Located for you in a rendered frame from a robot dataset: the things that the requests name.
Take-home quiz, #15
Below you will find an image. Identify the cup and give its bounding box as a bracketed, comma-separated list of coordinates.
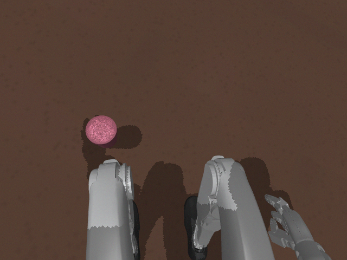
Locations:
[86, 115, 118, 148]

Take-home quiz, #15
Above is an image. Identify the right robot hand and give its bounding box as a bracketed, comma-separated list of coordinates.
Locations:
[265, 194, 314, 250]

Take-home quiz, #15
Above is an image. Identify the right robot arm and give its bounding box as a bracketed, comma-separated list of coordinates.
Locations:
[294, 240, 332, 260]

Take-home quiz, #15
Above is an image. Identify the right robot foot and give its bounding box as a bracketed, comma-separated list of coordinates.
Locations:
[184, 196, 208, 260]

